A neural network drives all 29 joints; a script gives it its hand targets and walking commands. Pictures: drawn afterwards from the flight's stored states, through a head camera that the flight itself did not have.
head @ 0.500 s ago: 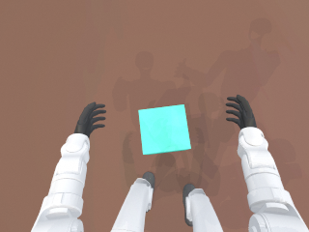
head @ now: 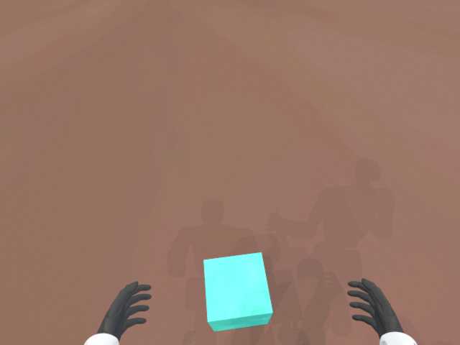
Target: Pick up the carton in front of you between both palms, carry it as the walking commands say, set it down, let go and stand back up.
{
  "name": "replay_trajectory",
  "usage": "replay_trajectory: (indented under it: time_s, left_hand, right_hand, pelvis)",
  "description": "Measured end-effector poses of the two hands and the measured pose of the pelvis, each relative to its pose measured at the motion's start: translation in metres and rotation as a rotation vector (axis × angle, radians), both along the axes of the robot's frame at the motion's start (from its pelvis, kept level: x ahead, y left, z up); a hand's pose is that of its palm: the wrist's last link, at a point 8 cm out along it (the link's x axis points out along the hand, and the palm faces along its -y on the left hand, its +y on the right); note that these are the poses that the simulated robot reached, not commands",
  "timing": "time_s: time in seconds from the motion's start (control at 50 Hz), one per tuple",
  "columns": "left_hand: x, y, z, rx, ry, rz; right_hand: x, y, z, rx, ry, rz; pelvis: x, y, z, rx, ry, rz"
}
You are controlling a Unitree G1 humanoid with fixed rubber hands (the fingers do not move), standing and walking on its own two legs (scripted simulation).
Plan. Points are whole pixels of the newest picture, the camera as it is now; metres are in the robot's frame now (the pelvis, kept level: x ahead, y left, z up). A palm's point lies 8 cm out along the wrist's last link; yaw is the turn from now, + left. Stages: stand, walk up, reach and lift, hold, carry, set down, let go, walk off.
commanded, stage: let go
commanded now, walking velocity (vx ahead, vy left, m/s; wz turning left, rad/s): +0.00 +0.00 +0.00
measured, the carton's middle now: (237, 293) +0.35 +0.05 -0.65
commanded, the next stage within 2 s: stand in 0.50 s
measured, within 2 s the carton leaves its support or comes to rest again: neither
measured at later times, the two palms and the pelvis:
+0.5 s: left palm (109, 328) +0.16 +0.24 -0.06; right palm out of the picture +0.15 -0.23 -0.07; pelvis +0.00 +0.00 +0.00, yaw +0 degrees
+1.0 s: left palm out of the picture +0.13 +0.30 -0.10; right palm out of the picture +0.13 -0.28 -0.08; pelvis +0.01 +0.02 +0.00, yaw -1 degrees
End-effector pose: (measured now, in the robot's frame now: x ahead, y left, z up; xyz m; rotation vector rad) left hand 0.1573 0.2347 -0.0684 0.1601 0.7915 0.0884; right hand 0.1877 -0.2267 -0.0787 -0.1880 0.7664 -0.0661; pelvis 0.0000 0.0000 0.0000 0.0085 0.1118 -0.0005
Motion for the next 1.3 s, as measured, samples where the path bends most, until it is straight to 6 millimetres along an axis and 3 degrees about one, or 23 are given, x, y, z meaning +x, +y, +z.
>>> replay_trajectory:
  time_s: [0.16, 0.34, 0.52, 0.74, 1.02, 1.3]
  left_hand:
    - [0.005, -0.013, 0.003, -0.003, -0.006, -0.032]
    - [0.006, -0.014, 0.003, 0.004, 0.007, -0.038]
    - [0.002, 0.008, 0.005, 0.068, 0.025, 0.003]
    - [-0.018, 0.057, -0.022, 0.165, 0.104, 0.01]
    - [-0.023, 0.067, -0.034, 0.175, 0.184, -0.001]
    - [-0.038, 0.076, -0.033, 0.196, 0.23, 0.004]
  right_hand:
    - [-0.026, -0.018, 0.015, -0.003, 0.015, -0.015]
    - [-0.03, -0.015, 0.016, 0.008, 0.027, -0.019]
    - [-0.035, -0.005, 0.008, -0.018, 0.027, -0.022]
    - [-0.059, -0.05, 0.003, -0.208, 0.145, -0.079]
    - [-0.063, -0.049, -0.001, -0.22, 0.197, -0.1]
    - [-0.085, -0.054, -0.007, -0.215, 0.256, -0.125]
  pelvis:
    - [0.001, -0.011, 0.002, 0.005, -0.126, 0.0]
    - [-0.001, -0.01, 0.001, 0.005, -0.184, -0.006]
    - [-0.002, 0.001, -0.002, 0.001, -0.182, 0.002]
    - [0.002, 0.011, -0.003, -0.013, -0.122, -0.012]
    - [0.009, 0.018, 0.0, -0.014, -0.126, -0.023]
    - [0.003, 0.02, 0.003, -0.013, -0.141, -0.027]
